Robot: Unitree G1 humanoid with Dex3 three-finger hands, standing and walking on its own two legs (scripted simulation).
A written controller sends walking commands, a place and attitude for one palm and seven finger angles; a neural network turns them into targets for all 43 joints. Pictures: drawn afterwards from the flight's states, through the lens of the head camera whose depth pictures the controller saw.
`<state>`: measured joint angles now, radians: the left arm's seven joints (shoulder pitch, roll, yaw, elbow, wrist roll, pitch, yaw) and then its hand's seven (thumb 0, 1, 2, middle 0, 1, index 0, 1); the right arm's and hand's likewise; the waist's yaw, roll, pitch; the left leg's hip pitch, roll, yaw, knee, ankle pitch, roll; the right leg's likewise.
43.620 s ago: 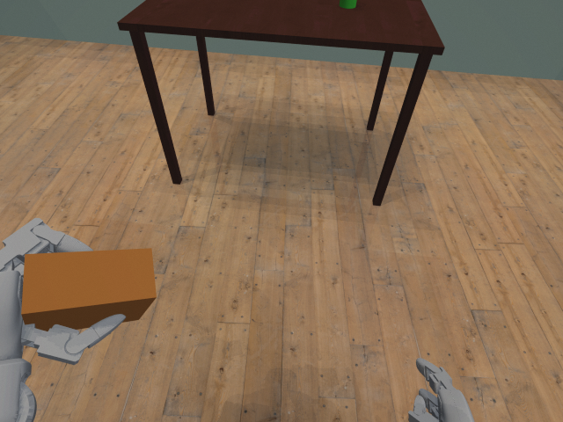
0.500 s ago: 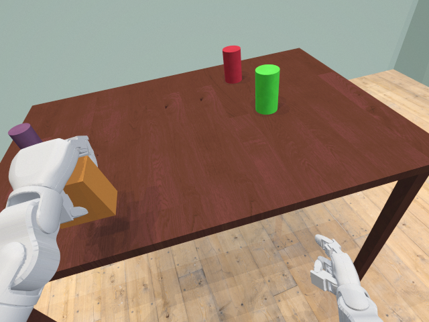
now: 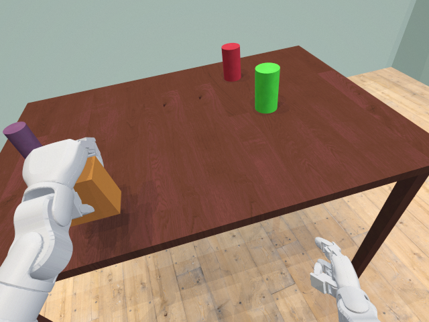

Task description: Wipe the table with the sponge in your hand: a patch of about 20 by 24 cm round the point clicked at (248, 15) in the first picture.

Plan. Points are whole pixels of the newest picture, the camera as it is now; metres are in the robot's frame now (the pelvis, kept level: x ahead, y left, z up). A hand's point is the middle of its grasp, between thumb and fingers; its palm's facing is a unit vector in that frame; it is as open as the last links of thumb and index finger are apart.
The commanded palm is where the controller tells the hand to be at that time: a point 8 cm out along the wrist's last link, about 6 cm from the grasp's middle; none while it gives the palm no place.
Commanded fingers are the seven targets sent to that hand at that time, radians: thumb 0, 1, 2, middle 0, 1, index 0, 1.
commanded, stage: move the sponge above the wiping area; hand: left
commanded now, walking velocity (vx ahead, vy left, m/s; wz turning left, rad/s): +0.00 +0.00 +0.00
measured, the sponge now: (85, 198) +0.27 +0.30 +0.12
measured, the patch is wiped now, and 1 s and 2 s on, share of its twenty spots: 0.00 0.00 0.00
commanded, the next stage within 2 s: lower the sponge onto the table in 1.80 s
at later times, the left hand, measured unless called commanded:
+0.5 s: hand (87, 183) +0.28 +0.29 +0.15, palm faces +0.10 -0.07 -0.99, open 9.8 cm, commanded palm +0.24 +0.28 +0.22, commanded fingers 0.00 0.10 1.30 -1.20 -1.60 -1.20 -1.60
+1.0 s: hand (96, 181) +0.29 +0.28 +0.14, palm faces +0.09 -0.06 -0.99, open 9.8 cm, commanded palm +0.25 +0.27 +0.22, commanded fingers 0.00 0.10 1.30 -1.20 -1.60 -1.20 -1.60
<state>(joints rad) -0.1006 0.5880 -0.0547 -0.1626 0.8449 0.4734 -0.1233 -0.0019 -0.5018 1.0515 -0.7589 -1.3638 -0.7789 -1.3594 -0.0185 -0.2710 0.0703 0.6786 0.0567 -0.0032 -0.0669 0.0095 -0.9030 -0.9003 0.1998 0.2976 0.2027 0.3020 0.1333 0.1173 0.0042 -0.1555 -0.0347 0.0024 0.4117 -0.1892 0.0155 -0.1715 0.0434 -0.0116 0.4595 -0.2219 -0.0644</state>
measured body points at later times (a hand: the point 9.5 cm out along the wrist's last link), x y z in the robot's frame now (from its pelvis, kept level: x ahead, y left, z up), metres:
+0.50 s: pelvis +0.01 +0.01 +0.00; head +0.00 -0.05 +0.45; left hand +0.27 +0.29 +0.20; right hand +0.28 -0.18 -0.07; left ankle +0.03 +0.11 -0.74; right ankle +0.02 -0.08 -0.74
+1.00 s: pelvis +0.01 +0.00 +0.00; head +0.00 -0.05 +0.45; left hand +0.28 +0.28 +0.20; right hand +0.27 -0.18 -0.08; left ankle +0.03 +0.11 -0.74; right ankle +0.02 -0.08 -0.74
